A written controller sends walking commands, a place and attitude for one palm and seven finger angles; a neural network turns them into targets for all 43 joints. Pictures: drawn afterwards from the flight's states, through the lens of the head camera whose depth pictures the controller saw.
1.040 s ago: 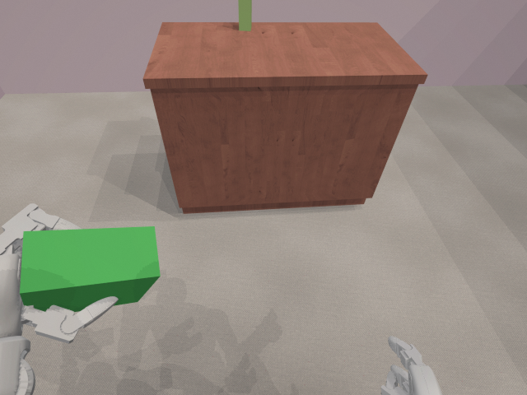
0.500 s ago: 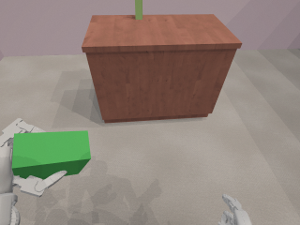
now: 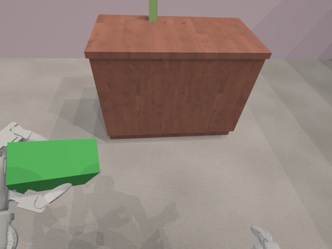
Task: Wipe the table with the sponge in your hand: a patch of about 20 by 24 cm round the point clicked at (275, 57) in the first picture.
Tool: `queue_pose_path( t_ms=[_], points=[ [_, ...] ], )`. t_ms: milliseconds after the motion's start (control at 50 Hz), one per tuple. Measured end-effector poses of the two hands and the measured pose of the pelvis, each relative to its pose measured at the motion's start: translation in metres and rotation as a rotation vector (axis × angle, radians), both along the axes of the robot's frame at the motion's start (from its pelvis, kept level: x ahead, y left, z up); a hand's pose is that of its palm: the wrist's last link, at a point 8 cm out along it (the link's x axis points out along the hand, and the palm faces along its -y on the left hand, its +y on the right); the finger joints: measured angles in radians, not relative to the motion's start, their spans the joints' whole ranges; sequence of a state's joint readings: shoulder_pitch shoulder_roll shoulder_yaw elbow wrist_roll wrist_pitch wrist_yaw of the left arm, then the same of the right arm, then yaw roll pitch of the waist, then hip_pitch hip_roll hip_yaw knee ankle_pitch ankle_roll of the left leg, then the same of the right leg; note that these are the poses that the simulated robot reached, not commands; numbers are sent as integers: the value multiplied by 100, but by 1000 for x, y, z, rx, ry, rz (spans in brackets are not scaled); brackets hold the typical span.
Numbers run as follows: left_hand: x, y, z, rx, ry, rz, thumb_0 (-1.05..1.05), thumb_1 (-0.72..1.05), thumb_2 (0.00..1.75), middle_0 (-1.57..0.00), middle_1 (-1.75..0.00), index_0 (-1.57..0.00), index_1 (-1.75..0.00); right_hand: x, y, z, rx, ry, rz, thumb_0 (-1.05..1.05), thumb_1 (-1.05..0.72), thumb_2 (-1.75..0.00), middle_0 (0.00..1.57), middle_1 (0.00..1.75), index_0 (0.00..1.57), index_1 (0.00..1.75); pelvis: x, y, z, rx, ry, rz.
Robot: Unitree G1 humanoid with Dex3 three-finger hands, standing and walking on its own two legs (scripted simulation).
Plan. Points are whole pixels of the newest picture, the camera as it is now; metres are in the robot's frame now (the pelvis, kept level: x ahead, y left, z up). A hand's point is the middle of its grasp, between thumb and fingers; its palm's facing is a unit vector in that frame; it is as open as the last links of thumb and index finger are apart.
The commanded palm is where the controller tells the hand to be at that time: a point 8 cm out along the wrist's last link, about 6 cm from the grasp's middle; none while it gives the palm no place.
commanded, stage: walk to a spot facing it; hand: left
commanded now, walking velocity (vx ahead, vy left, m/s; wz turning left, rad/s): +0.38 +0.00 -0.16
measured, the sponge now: (66, 166) +0.22 +0.20 +0.15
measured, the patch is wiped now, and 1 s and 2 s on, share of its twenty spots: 0.00 0.00 0.00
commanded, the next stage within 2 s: turn to face it in 0.78 s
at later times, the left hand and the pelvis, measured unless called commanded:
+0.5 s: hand (117, 107) +0.37 +0.14 +0.18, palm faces +0.28 -0.81 -0.51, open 10.3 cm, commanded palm +0.31 +0.20 +0.19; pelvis +0.13 -0.07 +0.01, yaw -3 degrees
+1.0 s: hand (114, 72) +0.46 +0.16 +0.20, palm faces +0.46 -0.76 -0.45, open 10.3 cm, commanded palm +0.41 +0.20 +0.19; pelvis +0.27 -0.09 +0.01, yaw +4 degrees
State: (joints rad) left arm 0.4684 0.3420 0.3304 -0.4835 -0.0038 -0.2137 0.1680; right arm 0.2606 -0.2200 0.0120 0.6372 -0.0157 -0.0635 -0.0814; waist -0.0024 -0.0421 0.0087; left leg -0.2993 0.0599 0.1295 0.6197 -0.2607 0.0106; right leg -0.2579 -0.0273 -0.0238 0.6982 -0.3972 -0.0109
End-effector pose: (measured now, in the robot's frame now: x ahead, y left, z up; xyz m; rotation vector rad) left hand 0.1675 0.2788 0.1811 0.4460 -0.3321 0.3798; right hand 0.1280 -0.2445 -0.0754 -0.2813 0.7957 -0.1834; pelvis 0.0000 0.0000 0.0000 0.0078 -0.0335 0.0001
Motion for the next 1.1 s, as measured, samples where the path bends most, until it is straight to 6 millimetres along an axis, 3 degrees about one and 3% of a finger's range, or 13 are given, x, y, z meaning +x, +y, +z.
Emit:
queue_pose_path(
  t_ms=[100,240,400,520,620,700,760,860,980,1040,1100],
  points=[
    [38,2,7,33,29,3,-1,-50,99,-71,-135,-72,-135,30,11,7,60,-58,-29,1,-91,-90,20,30,21,30,22,-2,8,-8,12,-31],
    [90,-39,20,68,75,-69,-1,-50,100,-71,-135,-72,-135,62,10,6,143,-60,-35,1,-91,-90,21,30,21,30,61,-23,17,-20,35,-75],
    [147,-86,11,137,72,-100,-1,-50,100,-71,-135,-72,-135,107,-47,-34,142,22,-53,1,-90,-90,21,30,21,30,105,-62,-7,-4,10,-60],
    [168,-98,18,141,120,-105,-1,-50,100,-71,-135,-72,-135,136,-87,-16,75,60,-93,1,-91,-90,20,30,21,30,138,-73,8,7,22,-40],
    [186,-91,28,146,102,-63,-1,-50,100,-71,-135,-72,-135,167,-98,1,23,65,-70,1,-91,-90,20,30,20,30,171,-78,16,24,29,-10],
    [204,-78,26,110,52,-7,-1,-50,100,-71,-135,-72,-135,202,-92,7,-1,44,-37,1,-91,-90,20,30,20,30,201,-74,13,28,20,6],
    [222,-67,19,85,-14,14,-1,-50,100,-71,-135,-72,-135,236,-80,4,-13,-16,-16,1,-91,-90,20,30,20,30,225,-66,0,25,7,0],
    [256,-61,14,75,-56,10,-1,-50,100,-71,-135,-72,-135,284,-46,1,75,-87,30,1,-91,-90,20,30,20,30,240,-68,-7,20,-12,50],
    [251,-75,35,125,-26,26,-1,-50,100,-71,-135,-72,-135,316,-17,4,184,-96,119,1,-91,-90,20,30,21,30,263,-82,5,-17,18,65],
    [248,-84,37,135,-2,77,-1,-50,100,-71,-135,-72,-135,327,-18,-1,210,-80,159,1,-91,-90,21,30,21,30,276,-95,7,-24,18,59],
    [257,-94,28,123,7,141,-1,-50,100,-71,-135,-72,-135,340,-32,-14,217,-73,187,1,-90,-90,21,30,21,30,288,-111,-1,-10,8,48]
  ],
)
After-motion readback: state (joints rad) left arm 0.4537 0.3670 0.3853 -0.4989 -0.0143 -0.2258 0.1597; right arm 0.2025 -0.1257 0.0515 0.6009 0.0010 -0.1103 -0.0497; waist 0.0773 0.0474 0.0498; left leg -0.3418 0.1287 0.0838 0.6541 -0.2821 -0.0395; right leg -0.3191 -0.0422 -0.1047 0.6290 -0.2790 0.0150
